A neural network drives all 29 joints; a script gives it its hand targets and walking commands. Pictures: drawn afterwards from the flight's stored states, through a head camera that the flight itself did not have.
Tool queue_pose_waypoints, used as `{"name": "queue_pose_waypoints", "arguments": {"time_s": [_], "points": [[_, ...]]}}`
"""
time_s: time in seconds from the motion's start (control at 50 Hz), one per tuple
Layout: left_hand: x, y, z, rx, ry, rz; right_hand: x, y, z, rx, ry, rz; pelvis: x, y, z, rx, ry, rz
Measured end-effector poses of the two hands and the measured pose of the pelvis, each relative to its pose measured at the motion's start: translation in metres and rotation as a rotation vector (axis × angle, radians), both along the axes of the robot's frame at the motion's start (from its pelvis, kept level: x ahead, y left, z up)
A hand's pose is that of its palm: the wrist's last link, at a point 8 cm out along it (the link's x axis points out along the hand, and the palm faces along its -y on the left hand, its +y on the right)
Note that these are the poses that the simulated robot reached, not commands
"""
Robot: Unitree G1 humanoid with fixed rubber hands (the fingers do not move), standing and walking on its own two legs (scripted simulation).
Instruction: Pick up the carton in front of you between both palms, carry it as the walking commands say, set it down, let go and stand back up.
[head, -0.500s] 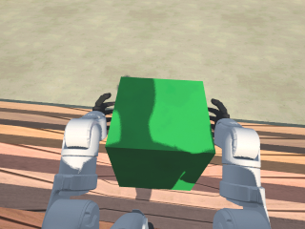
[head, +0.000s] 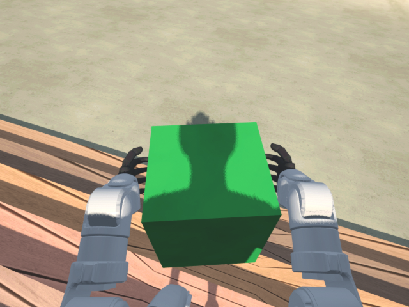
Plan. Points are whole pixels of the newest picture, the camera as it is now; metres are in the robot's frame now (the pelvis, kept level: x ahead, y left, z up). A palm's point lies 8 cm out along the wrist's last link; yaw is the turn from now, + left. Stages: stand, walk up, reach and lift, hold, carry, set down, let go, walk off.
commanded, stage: carry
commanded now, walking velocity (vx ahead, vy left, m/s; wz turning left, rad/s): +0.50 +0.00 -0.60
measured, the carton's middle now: (206, 199) +0.34 +0.04 +0.01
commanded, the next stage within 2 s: none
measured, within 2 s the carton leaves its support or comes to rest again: neither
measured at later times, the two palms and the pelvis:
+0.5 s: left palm (217, 121) +0.74 +0.04 -0.13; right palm (300, 151) +0.65 -0.24 -0.12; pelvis +0.37 +0.00 -0.19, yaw -12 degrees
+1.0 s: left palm (254, 102) +1.12 -0.14 -0.30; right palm (309, 129) +0.98 -0.40 -0.31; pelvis +0.75 -0.12 -0.40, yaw -31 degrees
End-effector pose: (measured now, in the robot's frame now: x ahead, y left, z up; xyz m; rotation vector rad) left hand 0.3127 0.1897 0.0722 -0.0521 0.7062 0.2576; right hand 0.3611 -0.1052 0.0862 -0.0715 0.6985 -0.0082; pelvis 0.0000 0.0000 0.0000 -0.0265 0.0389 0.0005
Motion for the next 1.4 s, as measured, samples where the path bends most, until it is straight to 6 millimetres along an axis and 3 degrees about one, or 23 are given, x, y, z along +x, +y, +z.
{"name": "queue_pose_waypoints", "arguments": {"time_s": [0.08, 0.16, 0.22, 0.28, 0.32, 0.44, 0.5, 0.58, 0.64, 0.68, 0.72, 0.84, 0.96, 1.06, 1.12, 1.18, 1.3, 1.4], "points": [[0.054, 0.004, -0.017, -0.010, 0.036, 0.022, 0.051, 0.003, -0.030, 0.024, 0.040, -0.001, 0.055, -0.006, -0.014, 0.002, 0.004, -0.016], [0.138, -0.005, -0.021, 0.018, -0.026, -0.035, 0.114, -0.008, -0.046, 0.045, -0.025, -0.049, 0.118, -0.003, -0.045, 0.003, 0.001, -0.055], [0.208, -0.018, -0.033, 0.029, -0.082, -0.099, 0.164, -0.022, -0.061, 0.040, -0.082, -0.103, 0.176, 0.003, -0.081, -0.012, -0.010, -0.075], [0.279, -0.042, -0.062, 0.027, -0.110, -0.208, 0.206, -0.046, -0.086, 0.001, -0.111, -0.187, 0.232, 0.009, -0.126, 0.010, -0.020, -0.091], [0.316, -0.065, -0.088, 0.032, -0.075, -0.278, 0.223, -0.066, -0.112, -0.010, -0.074, -0.248, 0.259, 0.013, -0.146, 0.024, -0.011, -0.106], [0.394, -0.126, -0.167, 0.008, 0.081, -0.415, 0.256, -0.116, -0.184, 0.014, 0.084, -0.395, 0.335, 0.012, -0.173, 0.035, 0.003, -0.188], [0.431, -0.151, -0.198, -0.015, 0.101, -0.446, 0.284, -0.138, -0.209, 0.011, 0.101, -0.445, 0.372, 0.003, -0.188, 0.031, 0.009, -0.219], [0.488, -0.184, -0.230, -0.037, 0.047, -0.472, 0.337, -0.169, -0.233, 0.002, 0.046, -0.482, 0.430, -0.018, -0.221, 0.042, -0.001, -0.259], [0.536, -0.202, -0.247, -0.023, -0.038, -0.459, 0.390, -0.189, -0.253, 0.015, -0.037, -0.469, 0.482, -0.039, -0.261, 0.054, -0.044, -0.303], [0.568, -0.205, -0.259, -0.006, -0.095, -0.426, 0.434, -0.196, -0.269, 0.027, -0.095, -0.428, 0.516, -0.053, -0.293, 0.051, -0.056, -0.342], [0.597, -0.207, -0.279, 0.008, -0.091, -0.419, 0.467, -0.199, -0.289, 0.033, -0.091, -0.416, 0.542, -0.063, -0.313, 0.020, -0.054, -0.370], [0.674, -0.237, -0.338, 0.000, 0.053, -0.455, 0.527, -0.225, -0.351, 0.035, 0.050, -0.464, 0.618, -0.091, -0.338, 0.018, -0.028, -0.430], [0.772, -0.300, -0.364, 0.049, 0.022, -0.577, 0.592, -0.273, -0.391, 0.061, 0.021, -0.573, 0.713, -0.108, -0.374, 0.028, -0.017, -0.515], [0.863, -0.375, -0.390, 0.011, -0.087, -0.727, 0.643, -0.326, -0.415, -0.002, -0.083, -0.704, 0.802, -0.129, -0.436, 0.030, -0.033, -0.551], [0.898, -0.418, -0.419, 0.008, -0.067, -0.801, 0.661, -0.355, -0.443, -0.009, -0.059, -0.772, 0.843, -0.139, -0.464, 0.040, -0.029, -0.579], [0.924, -0.451, -0.455, 0.006, 0.008, -0.844, 0.675, -0.379, -0.473, 0.009, 0.011, -0.829, 0.879, -0.155, -0.478, 0.044, -0.031, -0.618], [0.984, -0.516, -0.513, -0.012, 0.061, -0.894, 0.728, -0.437, -0.516, -0.002, 0.062, -0.887, 0.950, -0.204, -0.511, 0.029, -0.028, -0.670], [1.053, -0.578, -0.544, -0.021, -0.031, -0.881, 0.802, -0.504, -0.547, -0.014, -0.028, -0.879, 1.019, -0.265, -0.564, 0.046, -0.060, -0.673]]}}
